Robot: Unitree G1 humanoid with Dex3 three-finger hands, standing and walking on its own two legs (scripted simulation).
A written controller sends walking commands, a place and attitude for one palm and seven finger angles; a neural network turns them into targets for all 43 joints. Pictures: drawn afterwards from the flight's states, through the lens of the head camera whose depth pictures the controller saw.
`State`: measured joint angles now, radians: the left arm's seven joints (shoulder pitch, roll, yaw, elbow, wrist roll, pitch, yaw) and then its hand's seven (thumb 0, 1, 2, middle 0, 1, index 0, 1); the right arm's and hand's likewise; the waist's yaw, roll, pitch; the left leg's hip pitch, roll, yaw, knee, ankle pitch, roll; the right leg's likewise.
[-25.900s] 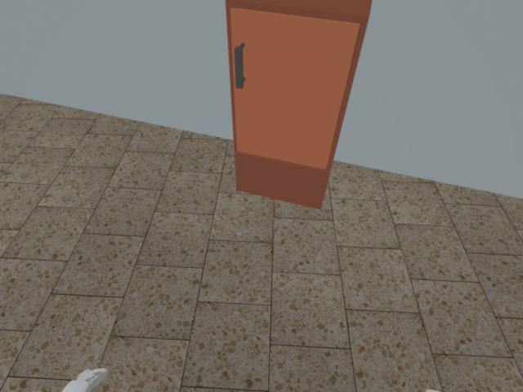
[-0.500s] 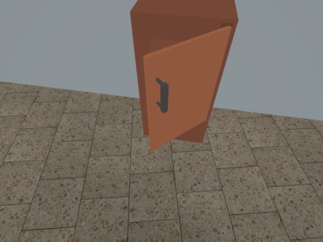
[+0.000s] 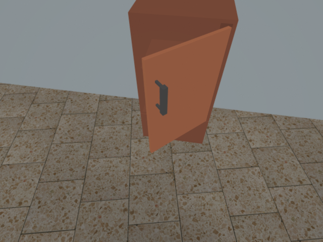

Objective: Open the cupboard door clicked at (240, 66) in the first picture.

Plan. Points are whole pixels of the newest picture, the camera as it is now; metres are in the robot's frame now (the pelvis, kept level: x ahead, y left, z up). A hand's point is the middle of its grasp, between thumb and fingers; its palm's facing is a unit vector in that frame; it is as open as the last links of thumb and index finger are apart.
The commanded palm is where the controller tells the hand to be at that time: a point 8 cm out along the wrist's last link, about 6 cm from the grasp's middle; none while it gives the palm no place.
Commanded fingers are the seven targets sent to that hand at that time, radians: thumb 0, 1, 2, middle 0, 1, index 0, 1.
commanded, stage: walk to a spot facing it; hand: left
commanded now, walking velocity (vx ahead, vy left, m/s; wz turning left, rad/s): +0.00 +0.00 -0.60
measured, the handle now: (160, 97) +0.63 +0.04 -0.06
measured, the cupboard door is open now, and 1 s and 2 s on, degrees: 44 44 44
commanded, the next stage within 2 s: none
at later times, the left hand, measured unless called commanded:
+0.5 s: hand out of the picture +0.08 +0.16 -0.17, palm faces -0.15 -0.94 -0.31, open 7.4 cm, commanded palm none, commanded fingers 0.00 0.90 0.90 -0.20 -0.30 -0.20 -0.30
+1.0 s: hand (106, 237) +0.16 +0.18 -0.19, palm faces -0.42 -0.88 -0.22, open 7.4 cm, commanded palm none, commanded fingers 0.00 0.90 0.90 -0.20 -0.30 -0.20 -0.30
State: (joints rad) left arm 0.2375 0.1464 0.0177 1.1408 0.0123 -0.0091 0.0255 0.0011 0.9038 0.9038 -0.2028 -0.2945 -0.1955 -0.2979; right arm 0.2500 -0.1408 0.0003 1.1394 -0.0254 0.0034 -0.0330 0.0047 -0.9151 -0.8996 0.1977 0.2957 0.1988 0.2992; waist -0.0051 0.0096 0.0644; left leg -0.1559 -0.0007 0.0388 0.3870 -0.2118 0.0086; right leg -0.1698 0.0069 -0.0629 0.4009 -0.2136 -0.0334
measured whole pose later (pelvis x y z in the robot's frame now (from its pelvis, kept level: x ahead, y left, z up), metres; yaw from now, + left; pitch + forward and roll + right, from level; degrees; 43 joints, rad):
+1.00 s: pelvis +0.02 +0.01 -0.01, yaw -31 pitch +1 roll -1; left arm 0.22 0.26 0.10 0.93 0.03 0.06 -0.01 0.00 0.90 0.90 -0.21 -0.29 -0.20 -0.30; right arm 0.11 -0.19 -0.03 0.87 -0.03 0.01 -0.04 0.00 -0.91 -0.90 0.20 0.30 0.20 0.30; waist 0.04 -0.04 0.09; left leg -0.28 0.01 -0.02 0.55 -0.27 0.01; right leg -0.45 0.13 0.13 0.88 -0.47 0.02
